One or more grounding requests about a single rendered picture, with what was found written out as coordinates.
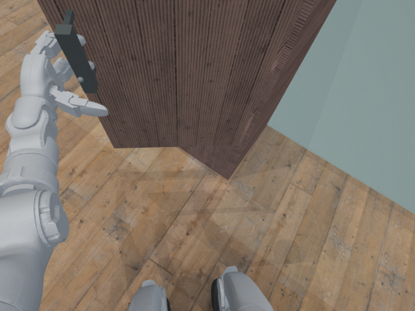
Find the robot left upper arm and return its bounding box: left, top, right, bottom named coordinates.
left=0, top=189, right=69, bottom=311

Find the robot left thigh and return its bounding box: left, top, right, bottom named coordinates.
left=127, top=284, right=167, bottom=311

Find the robot left hand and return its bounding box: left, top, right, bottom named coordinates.
left=20, top=30, right=108, bottom=117

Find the robot right thigh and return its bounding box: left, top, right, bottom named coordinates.
left=217, top=271, right=274, bottom=311

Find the handle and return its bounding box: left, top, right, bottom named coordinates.
left=54, top=10, right=98, bottom=93

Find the left robot forearm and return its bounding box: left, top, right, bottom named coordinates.
left=0, top=96, right=59, bottom=198

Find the robot thigh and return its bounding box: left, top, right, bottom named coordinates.
left=127, top=284, right=167, bottom=311
left=217, top=271, right=274, bottom=311

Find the cupboard door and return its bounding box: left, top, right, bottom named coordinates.
left=37, top=0, right=300, bottom=148

